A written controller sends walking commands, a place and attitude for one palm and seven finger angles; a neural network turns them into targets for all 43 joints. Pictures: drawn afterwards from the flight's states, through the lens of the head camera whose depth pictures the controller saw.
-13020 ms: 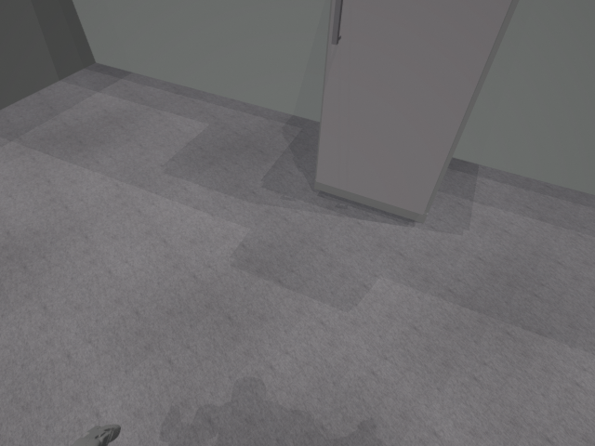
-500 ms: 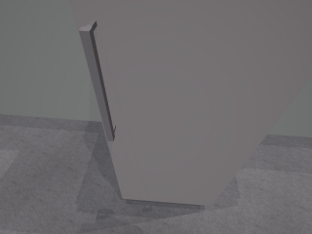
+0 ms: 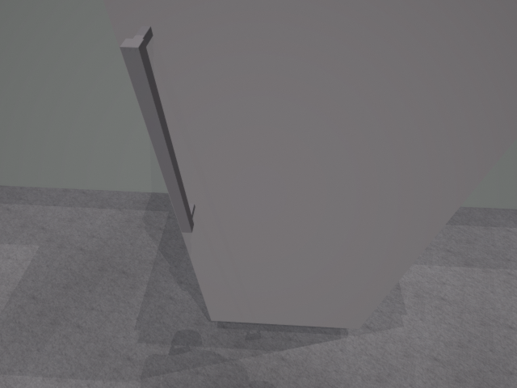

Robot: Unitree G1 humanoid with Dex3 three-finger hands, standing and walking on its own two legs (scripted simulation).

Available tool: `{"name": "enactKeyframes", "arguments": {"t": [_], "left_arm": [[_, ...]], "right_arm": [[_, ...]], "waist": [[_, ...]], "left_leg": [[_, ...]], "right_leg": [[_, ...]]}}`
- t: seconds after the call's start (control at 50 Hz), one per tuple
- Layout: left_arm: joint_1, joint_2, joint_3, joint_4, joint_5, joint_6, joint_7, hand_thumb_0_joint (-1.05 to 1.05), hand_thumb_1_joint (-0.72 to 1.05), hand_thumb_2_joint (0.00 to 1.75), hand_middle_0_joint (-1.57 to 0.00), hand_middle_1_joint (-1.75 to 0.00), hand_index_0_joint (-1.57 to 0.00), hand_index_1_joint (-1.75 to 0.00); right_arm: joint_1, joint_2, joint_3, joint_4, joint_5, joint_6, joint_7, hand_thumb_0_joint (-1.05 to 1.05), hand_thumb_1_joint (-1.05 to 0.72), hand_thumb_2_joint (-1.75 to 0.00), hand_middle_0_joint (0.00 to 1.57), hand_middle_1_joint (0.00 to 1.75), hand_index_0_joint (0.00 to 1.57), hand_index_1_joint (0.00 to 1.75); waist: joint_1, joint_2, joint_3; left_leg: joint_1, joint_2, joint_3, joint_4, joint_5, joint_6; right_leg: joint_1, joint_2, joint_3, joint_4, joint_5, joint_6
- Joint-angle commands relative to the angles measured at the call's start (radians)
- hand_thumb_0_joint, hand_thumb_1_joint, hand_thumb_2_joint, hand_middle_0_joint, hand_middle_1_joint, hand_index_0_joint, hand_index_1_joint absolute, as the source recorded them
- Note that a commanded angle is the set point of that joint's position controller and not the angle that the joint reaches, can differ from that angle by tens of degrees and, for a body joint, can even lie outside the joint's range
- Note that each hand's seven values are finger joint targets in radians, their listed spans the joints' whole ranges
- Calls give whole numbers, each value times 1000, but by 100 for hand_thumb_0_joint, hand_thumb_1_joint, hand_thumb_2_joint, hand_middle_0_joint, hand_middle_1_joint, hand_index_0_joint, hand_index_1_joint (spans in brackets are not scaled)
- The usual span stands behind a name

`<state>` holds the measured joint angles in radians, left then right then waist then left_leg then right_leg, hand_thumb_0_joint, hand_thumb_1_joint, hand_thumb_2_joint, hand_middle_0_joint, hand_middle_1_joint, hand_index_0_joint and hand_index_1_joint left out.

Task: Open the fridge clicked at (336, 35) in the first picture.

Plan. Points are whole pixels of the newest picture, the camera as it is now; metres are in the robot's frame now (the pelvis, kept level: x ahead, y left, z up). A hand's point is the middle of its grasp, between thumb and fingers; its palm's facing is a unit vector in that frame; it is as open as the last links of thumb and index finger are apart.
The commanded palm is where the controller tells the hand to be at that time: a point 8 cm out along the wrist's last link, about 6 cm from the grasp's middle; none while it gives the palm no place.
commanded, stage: look again from close up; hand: left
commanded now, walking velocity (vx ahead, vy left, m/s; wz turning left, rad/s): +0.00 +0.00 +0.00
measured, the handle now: (171, 153) +0.40 +0.15 +0.16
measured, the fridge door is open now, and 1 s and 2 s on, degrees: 0 0 0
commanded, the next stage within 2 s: raise the hand to about handle height in 1.32 s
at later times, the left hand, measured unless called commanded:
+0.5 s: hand out of the picture -0.06 +0.20 -0.17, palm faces +0.02 -0.98 -0.19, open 7.4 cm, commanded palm none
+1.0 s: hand out of the picture -0.05 +0.17 -0.17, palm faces +0.03 -0.99 -0.14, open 7.4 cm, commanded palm none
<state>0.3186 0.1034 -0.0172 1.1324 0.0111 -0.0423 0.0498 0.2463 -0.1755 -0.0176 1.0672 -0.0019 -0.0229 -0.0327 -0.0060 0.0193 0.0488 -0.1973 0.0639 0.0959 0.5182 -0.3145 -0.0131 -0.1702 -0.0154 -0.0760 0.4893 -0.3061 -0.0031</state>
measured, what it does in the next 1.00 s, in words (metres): stands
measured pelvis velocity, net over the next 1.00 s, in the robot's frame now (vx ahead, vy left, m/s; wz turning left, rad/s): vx -0.04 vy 0.02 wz -0.01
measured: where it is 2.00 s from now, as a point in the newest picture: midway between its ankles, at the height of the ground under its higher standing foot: outside the picture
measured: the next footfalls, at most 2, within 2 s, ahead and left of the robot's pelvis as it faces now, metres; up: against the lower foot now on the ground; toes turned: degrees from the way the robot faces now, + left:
none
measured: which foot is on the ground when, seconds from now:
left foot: down 0.00-1.00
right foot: down 0.00-1.00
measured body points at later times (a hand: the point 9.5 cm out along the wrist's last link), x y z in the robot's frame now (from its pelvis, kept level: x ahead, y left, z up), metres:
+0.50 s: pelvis -0.04 +0.03 +0.00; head -0.04 +0.03 +0.45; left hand -0.06 +0.26 -0.16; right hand -0.06 -0.18 -0.16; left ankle -0.02 +0.12 -0.74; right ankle -0.03 -0.11 -0.74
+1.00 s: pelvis -0.04 +0.02 +0.00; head -0.03 +0.03 +0.45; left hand -0.05 +0.22 -0.16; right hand -0.04 -0.19 -0.16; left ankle -0.02 +0.12 -0.74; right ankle -0.03 -0.11 -0.74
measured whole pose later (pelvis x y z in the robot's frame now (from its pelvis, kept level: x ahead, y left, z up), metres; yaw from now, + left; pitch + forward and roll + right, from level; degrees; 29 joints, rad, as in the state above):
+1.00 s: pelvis -0.04 +0.02 +0.00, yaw +0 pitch -2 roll +0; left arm 0.32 0.11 -0.01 1.12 0.01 -0.02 0.03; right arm 0.30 -0.13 0.00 1.11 -0.01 -0.02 -0.02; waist 0.01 -0.01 0.04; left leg -0.20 0.01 0.12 0.45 -0.23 0.03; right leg -0.20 -0.06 -0.05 0.47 -0.24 0.03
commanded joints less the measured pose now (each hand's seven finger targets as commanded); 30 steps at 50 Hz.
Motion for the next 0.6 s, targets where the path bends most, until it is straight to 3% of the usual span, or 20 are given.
{"name": "enactKeyframes", "arguments": {"t": [0.0, 0.06, 0.14, 0.24, 0.34, 0.52, 0.58], "left_arm": [[66, 134, 26, -55, 4, 3, 7, 0, 90, 90, -20, -30, -20, -30], [43, 131, 23, -61, 8, 17, 0, 0, 90, 90, -20, -30, -20, -30], [37, 140, 19, -74, 6, 31, -7, 0, 90, 90, -20, -30, -20, -30], [41, 145, 21, -91, 8, 37, -13, 0, 90, 90, -20, -30, -20, -30], [53, 143, 21, -95, 8, 37, -16, 0, 90, 90, -20, -30, -20, -30], [80, 131, 17, -72, 5, 25, -14, 0, 90, 90, -20, -30, -20, -30], [92, 123, 18, -62, 5, 23, -13, 0, 90, 90, -20, -30, -20, -30]], "right_arm": [[84, -64, -9, -33, -7, -1, -6, 0, -90, -90, 20, 30, 20, 30], [69, -58, -3, -37, -10, 2, -1, 0, -90, -90, 20, 30, 20, 30], [63, -71, 0, -50, -13, 9, 9, 0, -90, -90, 20, 30, 20, 30], [79, -92, -3, -61, -16, 8, 13, 0, -90, -90, 20, 30, 20, 30], [91, -96, -3, -59, -15, 7, 15, 0, -90, -90, 20, 30, 20, 30], [131, -61, 3, -19, -10, 3, 15, 0, -90, -90, 20, 30, 20, 30], [133, -54, 3, -8, -8, 1, 13, 0, -90, -90, 20, 30, 20, 30]], "waist": [[-5, -53, -66], [3, 7, 47], [8, 15, 123], [14, 14, 98], [17, -1, 70], [8, -36, 47], [8, -18, 45]], "left_leg": [[33, 55, -58, -23, 353, 31], [-22, 60, -80, -88, 275, 41], [-101, 47, -112, -175, 0, 49], [-136, 52, -144, -239, -136, 56], [-137, 56, -155, -257, -155, 61], [-73, 41, -118, -211, -29, 54], [-59, 42, -110, -206, 6, 53]], "right_leg": [[9, -113, 71, -2, 514, -39], [-57, -90, 72, -37, 247, -33], [-101, -73, 85, -85, -11, -28], [-76, -68, 68, -75, -30, -24], [-63, -73, 64, -73, -24, -22], [-89, -95, 88, -104, 8, -24], [-85, -97, 85, -104, 40, -23]]}}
